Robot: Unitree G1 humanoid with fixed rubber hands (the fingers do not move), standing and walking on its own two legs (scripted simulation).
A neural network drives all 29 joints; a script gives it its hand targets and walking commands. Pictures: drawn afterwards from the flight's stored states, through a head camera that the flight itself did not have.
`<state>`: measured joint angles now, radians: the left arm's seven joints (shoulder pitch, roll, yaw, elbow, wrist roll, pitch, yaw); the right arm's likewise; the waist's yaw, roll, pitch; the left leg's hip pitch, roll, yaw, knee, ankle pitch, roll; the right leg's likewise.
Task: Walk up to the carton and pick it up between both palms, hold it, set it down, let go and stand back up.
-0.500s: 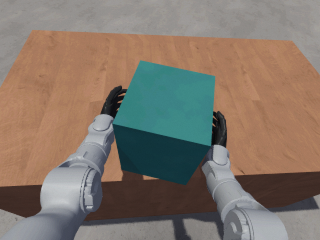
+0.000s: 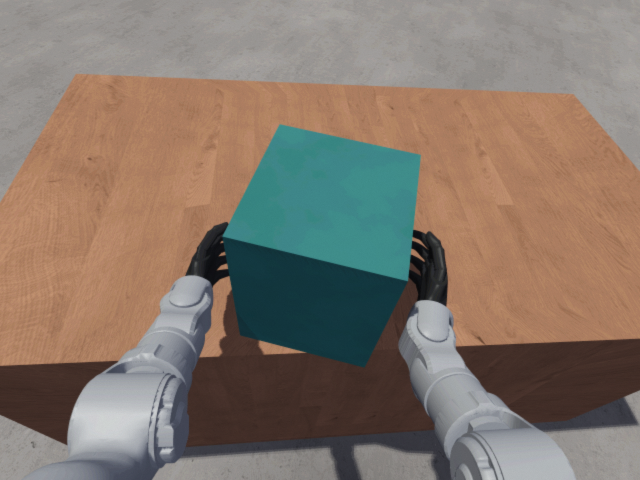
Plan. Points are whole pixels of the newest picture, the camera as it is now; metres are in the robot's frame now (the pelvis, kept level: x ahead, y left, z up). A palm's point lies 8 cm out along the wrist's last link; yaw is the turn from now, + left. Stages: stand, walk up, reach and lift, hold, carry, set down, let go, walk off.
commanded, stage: set down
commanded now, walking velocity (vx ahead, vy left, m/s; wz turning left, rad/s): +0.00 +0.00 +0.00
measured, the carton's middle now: (324, 251) +0.44 -0.01 +0.01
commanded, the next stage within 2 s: none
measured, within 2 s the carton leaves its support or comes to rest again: neither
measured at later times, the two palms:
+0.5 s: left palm (166, 316) +0.34 +0.19 +0.01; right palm (439, 342) +0.30 -0.15 +0.02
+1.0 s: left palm (117, 381) +0.27 +0.24 +0.00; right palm (445, 390) +0.24 -0.14 +0.02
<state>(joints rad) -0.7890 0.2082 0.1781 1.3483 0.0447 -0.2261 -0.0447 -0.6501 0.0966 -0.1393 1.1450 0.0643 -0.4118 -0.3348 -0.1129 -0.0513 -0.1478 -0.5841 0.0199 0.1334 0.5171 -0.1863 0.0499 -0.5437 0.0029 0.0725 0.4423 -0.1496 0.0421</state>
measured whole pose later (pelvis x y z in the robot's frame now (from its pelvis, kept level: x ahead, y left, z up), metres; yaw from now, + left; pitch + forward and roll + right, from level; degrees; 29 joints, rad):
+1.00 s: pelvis -0.01 +0.00 +0.00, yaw +0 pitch -7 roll -2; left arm -0.15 0.26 0.10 0.61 -0.09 -0.04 -0.15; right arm -0.04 0.10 0.05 0.56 0.12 -0.29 -0.40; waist -0.01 -0.05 0.08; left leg -0.18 0.02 0.13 0.52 -0.23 0.05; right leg -0.13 0.00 0.07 0.42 -0.18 0.04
